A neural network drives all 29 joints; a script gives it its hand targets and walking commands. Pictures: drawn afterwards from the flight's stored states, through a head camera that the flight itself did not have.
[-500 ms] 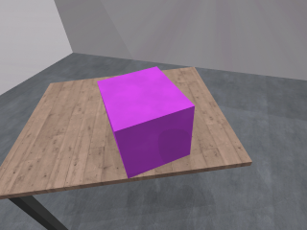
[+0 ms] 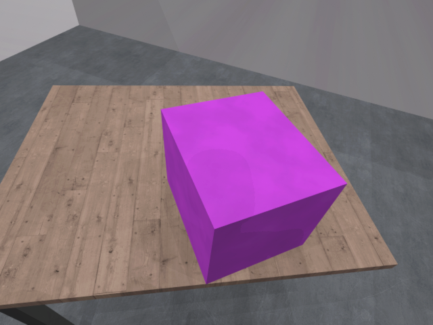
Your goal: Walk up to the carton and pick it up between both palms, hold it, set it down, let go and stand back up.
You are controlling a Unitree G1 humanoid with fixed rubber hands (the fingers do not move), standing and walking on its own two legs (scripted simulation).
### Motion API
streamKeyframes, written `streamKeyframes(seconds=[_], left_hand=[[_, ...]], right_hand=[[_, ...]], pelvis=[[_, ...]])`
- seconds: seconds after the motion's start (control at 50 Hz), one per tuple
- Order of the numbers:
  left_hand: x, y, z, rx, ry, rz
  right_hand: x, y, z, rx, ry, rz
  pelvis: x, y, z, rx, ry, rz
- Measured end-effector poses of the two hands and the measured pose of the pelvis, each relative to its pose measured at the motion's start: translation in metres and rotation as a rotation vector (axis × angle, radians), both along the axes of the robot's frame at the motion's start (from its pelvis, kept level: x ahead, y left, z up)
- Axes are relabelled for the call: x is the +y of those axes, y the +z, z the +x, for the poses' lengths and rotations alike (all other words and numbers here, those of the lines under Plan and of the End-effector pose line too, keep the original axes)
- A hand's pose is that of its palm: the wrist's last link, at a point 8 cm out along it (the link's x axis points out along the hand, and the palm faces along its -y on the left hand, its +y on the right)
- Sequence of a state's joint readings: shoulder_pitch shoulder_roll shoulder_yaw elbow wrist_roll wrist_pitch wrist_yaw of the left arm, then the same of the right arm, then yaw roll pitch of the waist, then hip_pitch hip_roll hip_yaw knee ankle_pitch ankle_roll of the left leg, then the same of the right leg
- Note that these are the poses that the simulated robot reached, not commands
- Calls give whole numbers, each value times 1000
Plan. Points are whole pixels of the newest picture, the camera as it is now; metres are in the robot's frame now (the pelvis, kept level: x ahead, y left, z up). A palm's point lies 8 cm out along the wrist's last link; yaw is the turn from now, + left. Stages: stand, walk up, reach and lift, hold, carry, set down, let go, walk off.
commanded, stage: walk up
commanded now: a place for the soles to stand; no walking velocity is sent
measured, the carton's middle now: (236, 181) +0.42 -0.05 +0.02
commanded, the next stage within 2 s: stand in 0.66 s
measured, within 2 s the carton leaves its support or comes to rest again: neither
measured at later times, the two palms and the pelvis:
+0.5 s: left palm out of the picture +0.11 +0.21 -0.08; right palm out of the picture +0.10 -0.32 -0.12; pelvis +0.00 -0.05 +0.00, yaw +2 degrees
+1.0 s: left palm out of the picture -0.03 +0.20 -0.11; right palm out of the picture +0.06 -0.31 -0.10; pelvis -0.03 -0.06 +0.01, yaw +6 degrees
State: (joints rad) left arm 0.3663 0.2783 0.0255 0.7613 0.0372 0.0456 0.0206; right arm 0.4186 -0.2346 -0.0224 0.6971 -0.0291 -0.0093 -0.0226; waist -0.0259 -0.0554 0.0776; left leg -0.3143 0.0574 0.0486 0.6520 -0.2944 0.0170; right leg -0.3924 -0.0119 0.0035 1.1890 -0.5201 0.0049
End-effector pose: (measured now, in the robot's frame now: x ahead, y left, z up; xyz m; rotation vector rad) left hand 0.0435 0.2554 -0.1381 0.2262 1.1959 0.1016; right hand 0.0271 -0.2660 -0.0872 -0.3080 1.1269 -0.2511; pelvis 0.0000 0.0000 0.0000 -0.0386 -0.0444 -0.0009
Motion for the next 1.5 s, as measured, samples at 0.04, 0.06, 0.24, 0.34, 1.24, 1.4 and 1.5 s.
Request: streamKeyframes(seconds=[0.04,0.06,0.24,0.34,1.24,1.4,1.5], left_hand=[[-1,8,25,-51,-3,-10],[-1,11,37,-77,-7,-13],[-20,19,88,-147,-30,2],[-34,25,87,-148,-32,53],[-47,35,-46,-62,165,63],[-33,15,44,-45,190,67],[-45,40,97,-186,163,42]], right_hand=[[4,7,5,3,6,-2],[5,8,7,5,11,-1],[-4,-6,40,-27,54,44],[-30,-30,62,-68,75,78],[-35,-28,25,7,154,149],[-39,-46,94,-62,204,108],[-24,-17,152,-248,236,159]], pelvis=[[1,6,7,0,7,-1],[2,7,10,0,10,0],[-13,1,13,-4,24,38],[-30,-11,11,-4,12,33],[-59,5,-17,33,130,44],[-62,-23,-28,47,129,42],[-62,-18,-21,13,115,32]])
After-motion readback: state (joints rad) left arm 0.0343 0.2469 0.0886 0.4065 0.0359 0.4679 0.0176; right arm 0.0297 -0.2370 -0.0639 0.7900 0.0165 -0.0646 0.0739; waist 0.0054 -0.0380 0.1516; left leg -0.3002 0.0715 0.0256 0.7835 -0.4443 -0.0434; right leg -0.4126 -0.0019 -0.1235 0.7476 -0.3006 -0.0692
